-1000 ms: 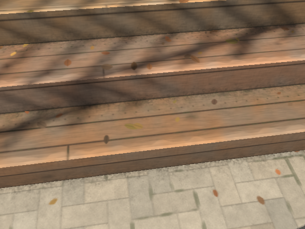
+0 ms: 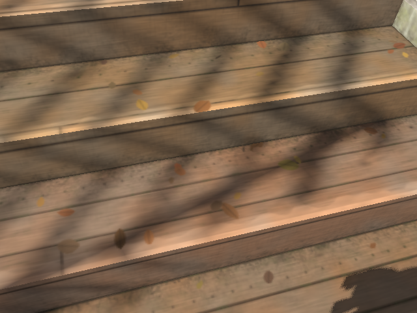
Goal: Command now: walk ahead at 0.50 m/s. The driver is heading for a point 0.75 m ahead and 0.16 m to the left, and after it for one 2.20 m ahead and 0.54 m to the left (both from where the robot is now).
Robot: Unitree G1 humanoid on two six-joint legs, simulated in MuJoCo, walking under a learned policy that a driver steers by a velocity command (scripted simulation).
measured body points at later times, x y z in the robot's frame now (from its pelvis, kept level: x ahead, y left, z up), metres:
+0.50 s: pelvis +0.29 -0.08 +0.09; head +0.30 -0.07 +0.54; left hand +0.47 +0.15 -0.01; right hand +0.29 -0.33 -0.06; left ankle +0.12 +0.09 -0.47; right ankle +0.39 -0.15 -0.57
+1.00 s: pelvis +0.56 -0.03 +0.21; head +0.57 -0.05 +0.66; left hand +0.43 +0.17 +0.06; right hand +0.83 -0.14 +0.13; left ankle +0.65 +0.04 -0.40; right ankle +0.41 -0.17 -0.51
